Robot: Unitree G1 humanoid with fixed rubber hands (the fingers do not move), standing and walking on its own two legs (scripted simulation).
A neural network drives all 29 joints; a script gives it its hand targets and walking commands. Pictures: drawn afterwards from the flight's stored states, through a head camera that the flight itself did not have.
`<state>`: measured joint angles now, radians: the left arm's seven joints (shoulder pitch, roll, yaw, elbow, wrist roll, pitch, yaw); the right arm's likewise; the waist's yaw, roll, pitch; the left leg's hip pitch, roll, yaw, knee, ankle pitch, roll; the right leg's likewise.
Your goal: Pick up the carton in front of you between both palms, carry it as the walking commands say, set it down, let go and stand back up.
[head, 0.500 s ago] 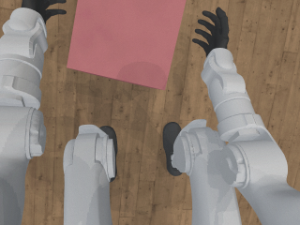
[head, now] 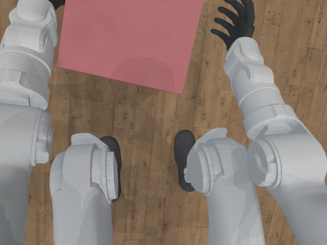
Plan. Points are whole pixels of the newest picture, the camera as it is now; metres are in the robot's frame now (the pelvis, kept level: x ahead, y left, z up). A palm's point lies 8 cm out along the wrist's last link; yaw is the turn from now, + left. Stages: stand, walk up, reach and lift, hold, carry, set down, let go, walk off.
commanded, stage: reach and lift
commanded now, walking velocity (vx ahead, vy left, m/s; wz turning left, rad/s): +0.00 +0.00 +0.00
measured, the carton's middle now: (131, 37) +0.51 +0.07 -0.25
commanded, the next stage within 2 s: none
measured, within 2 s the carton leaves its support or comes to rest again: leaves its support in 0.54 s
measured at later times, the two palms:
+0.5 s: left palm (49, 1) +0.54 +0.21 -0.17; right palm (219, 27) +0.52 -0.09 -0.15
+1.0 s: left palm out of the picture +0.48 +0.21 +0.01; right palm (282, 31) +0.48 -0.09 +0.02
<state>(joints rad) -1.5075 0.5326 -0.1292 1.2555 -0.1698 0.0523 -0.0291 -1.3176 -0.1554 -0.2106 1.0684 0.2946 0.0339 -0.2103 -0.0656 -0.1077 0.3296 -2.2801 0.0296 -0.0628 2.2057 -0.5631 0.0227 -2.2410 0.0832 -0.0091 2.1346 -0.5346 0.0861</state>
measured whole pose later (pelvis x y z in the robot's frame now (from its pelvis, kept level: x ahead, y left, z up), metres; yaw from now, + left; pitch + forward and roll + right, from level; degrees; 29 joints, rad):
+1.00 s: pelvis +0.00 -0.02 +0.09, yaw +6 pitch +40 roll -3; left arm -1.16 0.19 0.25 0.95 0.18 0.33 0.00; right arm -0.96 0.16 -0.57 0.64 -0.15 0.27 -0.21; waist -0.02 -0.05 -0.10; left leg -2.08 -0.04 -0.08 1.86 -0.49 -0.03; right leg -2.04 0.10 0.04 1.85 -0.51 0.07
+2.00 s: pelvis +0.08 -0.01 +0.34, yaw +9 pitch +17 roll +0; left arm -0.42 -0.10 0.28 0.57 0.22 0.37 0.06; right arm -0.39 0.20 -0.38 0.52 -0.21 0.33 -0.11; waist 0.01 -0.03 -0.16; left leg -0.85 -0.03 -0.07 0.91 -0.36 -0.02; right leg -0.83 0.05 0.08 0.92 -0.39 0.02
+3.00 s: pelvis +0.10 -0.01 +0.40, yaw +10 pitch -3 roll +0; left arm -0.35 -0.17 0.29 0.38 0.33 0.66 0.02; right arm -0.39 0.19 -0.34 0.41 -0.34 0.59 -0.02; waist 0.01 -0.01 0.02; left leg -0.18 -0.02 -0.08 0.42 -0.19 -0.02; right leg -0.16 0.02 0.08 0.43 -0.22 0.01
